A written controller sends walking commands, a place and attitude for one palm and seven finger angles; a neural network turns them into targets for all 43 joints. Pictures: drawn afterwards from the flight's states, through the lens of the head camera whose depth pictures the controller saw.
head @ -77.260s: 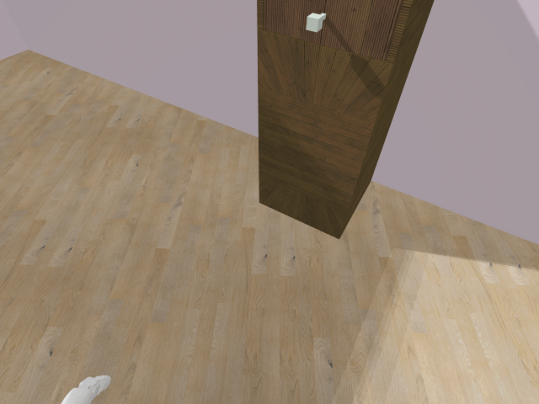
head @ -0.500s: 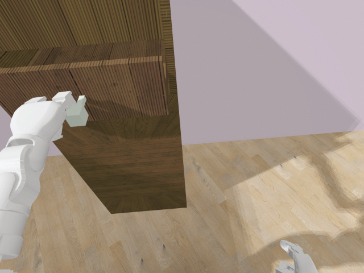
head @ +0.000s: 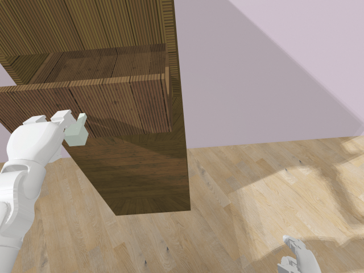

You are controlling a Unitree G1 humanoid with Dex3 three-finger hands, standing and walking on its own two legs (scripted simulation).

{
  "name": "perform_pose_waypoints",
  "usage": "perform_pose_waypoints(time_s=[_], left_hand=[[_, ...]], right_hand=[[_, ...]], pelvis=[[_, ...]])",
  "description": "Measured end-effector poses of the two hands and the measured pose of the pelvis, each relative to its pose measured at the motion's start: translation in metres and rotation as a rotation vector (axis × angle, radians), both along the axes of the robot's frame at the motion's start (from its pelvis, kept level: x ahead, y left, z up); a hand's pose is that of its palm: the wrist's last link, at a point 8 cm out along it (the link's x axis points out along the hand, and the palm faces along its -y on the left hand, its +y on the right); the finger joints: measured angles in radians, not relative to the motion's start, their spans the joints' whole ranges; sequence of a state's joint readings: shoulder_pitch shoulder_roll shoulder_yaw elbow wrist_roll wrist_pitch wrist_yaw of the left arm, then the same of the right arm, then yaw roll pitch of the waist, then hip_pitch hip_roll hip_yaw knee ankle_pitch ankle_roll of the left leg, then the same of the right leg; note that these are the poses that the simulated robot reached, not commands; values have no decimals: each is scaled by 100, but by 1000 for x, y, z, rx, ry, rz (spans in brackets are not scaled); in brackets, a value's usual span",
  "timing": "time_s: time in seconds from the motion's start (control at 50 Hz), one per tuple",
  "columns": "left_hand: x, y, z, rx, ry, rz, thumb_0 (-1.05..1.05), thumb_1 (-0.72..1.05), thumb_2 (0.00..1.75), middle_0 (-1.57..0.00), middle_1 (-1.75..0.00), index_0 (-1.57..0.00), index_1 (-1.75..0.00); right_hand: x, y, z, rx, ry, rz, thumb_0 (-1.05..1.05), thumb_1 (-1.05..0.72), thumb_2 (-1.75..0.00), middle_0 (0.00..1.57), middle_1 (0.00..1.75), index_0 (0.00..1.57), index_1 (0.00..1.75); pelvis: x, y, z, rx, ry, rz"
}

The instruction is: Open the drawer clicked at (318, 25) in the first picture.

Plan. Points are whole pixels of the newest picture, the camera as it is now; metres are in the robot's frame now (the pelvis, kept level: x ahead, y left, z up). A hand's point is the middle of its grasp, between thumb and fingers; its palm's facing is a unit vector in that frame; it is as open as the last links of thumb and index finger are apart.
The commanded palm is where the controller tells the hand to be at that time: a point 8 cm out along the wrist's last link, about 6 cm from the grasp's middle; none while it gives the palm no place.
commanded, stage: pull the drawer open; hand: left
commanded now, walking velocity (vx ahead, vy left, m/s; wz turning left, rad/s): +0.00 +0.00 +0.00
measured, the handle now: (78, 128) +0.36 +0.26 +0.15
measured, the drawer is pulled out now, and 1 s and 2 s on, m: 0.14 0.24 0.30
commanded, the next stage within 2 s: open the thumb to release the handle in 1.54 s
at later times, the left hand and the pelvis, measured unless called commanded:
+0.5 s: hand (45, 177) +0.25 +0.29 +0.13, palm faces +0.06 -0.05 -1.00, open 5.2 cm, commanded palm +0.21 +0.29 +0.19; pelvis +0.00 +0.00 +0.00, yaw +0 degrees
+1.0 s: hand (35, 202) +0.20 +0.28 +0.13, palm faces +0.06 -0.06 -1.00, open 5.2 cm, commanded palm +0.16 +0.27 +0.19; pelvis +0.00 +0.00 +0.00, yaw +0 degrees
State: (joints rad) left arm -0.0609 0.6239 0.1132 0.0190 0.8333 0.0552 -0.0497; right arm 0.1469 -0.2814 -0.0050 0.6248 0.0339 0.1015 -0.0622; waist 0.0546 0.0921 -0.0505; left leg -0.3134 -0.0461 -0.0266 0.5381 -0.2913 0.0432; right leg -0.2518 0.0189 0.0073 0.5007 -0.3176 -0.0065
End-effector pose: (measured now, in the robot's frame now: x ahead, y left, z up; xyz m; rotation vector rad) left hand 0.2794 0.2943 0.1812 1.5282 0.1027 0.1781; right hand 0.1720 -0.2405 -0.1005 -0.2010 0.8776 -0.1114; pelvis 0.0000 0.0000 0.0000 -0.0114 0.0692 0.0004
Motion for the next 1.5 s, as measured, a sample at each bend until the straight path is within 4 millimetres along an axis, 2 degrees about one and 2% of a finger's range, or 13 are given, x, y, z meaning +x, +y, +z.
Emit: perform_pose_waypoints(time_s=[0.18, 0.32, 0.64, 0.9, 1.18, 1.5], left_hand=[[-21, -2, 0, -8, -9, -3, 1, 89, 89, -41, -135, -34, -130], [-32, -4, 0, -14, -8, -4, 1, 88, 89, -41, -135, -34, -129], [-70, -10, -1, -22, -16, 11, 1, 89, 89, -41, -135, -35, -130], [-90, -14, 0, -24, -8, 34, 1, 89, 89, -41, -135, -34, -129], [-125, -21, 0, -31, -5, 52, 1, 89, 89, -41, -135, -34, -129], [-155, -26, 1, -28, 3, 58, 1, 89, 89, -41, -135, -35, -128]], right_hand=[[17, 14, 8, 17, -53, 42, 1, -90, -89, 20, 30, 20, 30], [23, 22, 13, 26, -79, 65, 1, -90, -89, 20, 30, 21, 30], [22, 25, 12, 28, -80, 92, 1, -90, -89, 20, 30, 21, 30], [32, 33, 18, 50, -124, 122, 1, -90, -89, 20, 30, 21, 30], [43, 30, 25, 35, -153, 146, 1, -90, -89, 20, 30, 21, 30], [43, 35, 29, 37, -175, 162, 1, -90, -89, 20, 30, 21, 30]], pelvis=[[-2, 0, 1, 0, -18, 4], [-5, 0, 2, 0, -30, 3], [-6, 2, 3, 2, -47, 7], [-6, -1, 4, 3, -59, 5], [-2, -1, 3, -1, -60, 2], [-3, -1, 2, -5, -66, -5]])
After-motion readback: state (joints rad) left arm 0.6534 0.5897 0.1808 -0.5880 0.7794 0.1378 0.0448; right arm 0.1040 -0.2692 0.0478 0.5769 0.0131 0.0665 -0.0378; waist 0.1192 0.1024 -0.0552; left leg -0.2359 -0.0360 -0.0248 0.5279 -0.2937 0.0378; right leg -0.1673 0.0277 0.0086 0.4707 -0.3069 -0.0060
